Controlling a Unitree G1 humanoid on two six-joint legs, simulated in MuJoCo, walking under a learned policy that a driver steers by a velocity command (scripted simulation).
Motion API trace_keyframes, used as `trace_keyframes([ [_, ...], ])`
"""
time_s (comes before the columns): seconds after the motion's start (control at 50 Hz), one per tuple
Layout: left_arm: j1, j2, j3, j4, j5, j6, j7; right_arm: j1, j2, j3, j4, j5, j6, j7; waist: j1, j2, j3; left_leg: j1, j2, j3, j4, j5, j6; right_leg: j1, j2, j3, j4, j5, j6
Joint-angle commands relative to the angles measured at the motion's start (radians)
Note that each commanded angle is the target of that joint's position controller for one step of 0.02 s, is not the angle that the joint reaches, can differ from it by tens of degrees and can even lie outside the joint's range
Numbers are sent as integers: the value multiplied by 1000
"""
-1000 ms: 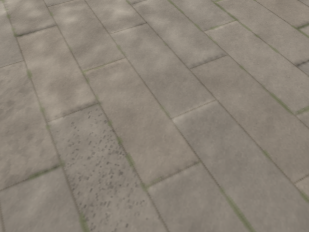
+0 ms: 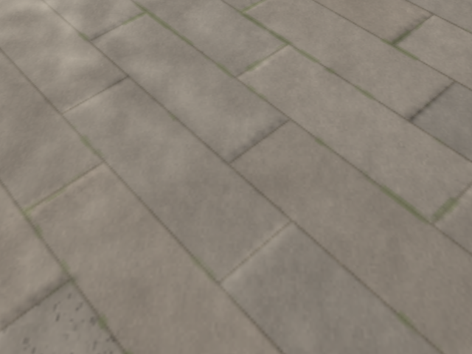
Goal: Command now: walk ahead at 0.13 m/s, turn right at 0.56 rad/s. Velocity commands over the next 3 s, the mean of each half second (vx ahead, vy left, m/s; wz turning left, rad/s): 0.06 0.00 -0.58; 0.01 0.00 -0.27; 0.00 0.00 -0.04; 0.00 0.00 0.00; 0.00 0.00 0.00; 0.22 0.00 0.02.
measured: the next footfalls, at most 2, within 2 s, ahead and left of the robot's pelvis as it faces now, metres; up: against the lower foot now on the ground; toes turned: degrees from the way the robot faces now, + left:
left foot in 0.36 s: +0.17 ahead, +0.16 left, +0.00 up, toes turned -18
right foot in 0.74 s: +0.06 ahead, -0.09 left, +0.00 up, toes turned -23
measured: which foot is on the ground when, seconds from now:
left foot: up 0.00-0.34, down 0.36-0.74, up 0.76-1.00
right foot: down 0.00-0.36, up 0.38-0.72, down 0.74-1.00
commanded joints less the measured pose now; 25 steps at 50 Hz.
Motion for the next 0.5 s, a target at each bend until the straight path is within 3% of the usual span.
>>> trace_keyframes([
  [0.02, 0, 129, 35, -85, 12, -2, 16, 80, -119, -36, -63, -10, 20, -15, -39, -57, -209, -85, 38, -51, -70, 65, 0, 216, -279, 361, -207, 368, -201],
  [0.08, 14, 162, 47, -85, 9, 6, 34, 72, -83, -23, -64, -18, 28, -24, -38, -68, -235, -67, 13, -40, -212, 116, -24, 185, -247, 319, -190, 430, -186],
  [0.12, 12, 169, 50, -93, 0, 22, 48, 47, -81, -21, -68, -16, 35, -24, -28, -83, -253, -67, 5, -51, -279, 178, -36, 188, -231, 333, -188, 286, -163],
  [0.2, -4, 162, 47, -113, -3, 49, 63, -25, -80, -20, -90, -7, 37, -16, 0, -134, -208, -48, -17, -66, -429, 239, -39, 159, -194, 395, -207, -68, -120],
  [0.28, 14, 158, 47, -122, -2, 61, 57, -37, -90, -26, -100, 1, 11, 0, 18, -175, -203, 19, -44, -67, -592, 191, -17, 216, -203, 479, -152, -6, -110],
  [0.32, -4, 149, 43, -132, -11, 68, 58, 12, -92, -33, -88, 5, -1, 10, -18, -180, -203, 125, -49, -49, -786, 269, 9, 222, -180, 499, -97, 63, -81],
  [0.34, 1, 130, 37, -138, -16, 72, 60, 44, -115, -43, -79, 0, -4, 12, -31, -159, -204, 225, 1, -68, -889, 365, 32, 177, -142, 478, -50, 13, -43],
  [0.36, 47, 75, 23, -142, -8, 73, 59, 50, -186, -58, -89, -18, 1, 7, 1, 18, -228, 341, 213, -234, -924, 467, 111, 67, -55, 361, 132, -266, 16],
  [0.38, 41, 95, 31, -179, -15, 61, 54, 38, -242, -72, -80, -53, 15, 8, 30, 310, -167, 337, 375, -467, -965, 673, 285, -143, 88, 151, 322, -517, 76],
  [0.4, 55, 181, 56, -161, 3, 49, 49, 13, -186, -62, -106, -51, 14, 6, 14, 235, -175, 321, 418, -483, -952, 714, 340, -171, 10, 164, 549, -515, 117],
  [0.42, 70, 204, 69, -133, -8, 54, 47, -22, -136, -49, -120, -39, 15, 0, 20, 151, -168, 309, 356, -363, -926, 709, 300, -165, -6, 159, 632, -448, 135],
  [0.44, 90, 180, 69, -108, -12, 68, 51, -53, -113, -43, -128, -25, 19, -3, 32, 107, -150, 308, 286, -263, -908, 682, 252, -167, -17, 141, 675, -397, 157],
  [0.46, 90, 158, 63, -107, -9, 79, 54, -61, -104, -39, -128, -11, 22, -6, 23, 106, -137, 316, 262, -212, -902, 686, 236, -191, -26, 129, 714, -348, 173],
  [0.5, 60, 105, 45, -124, -18, 88, 48, -43, -109, -38, -123, -13, 33, -12, 5, 126, -119, 315, 217, -115, -918, 692, 233, -183, -41, 72, 664, -293, 192],
])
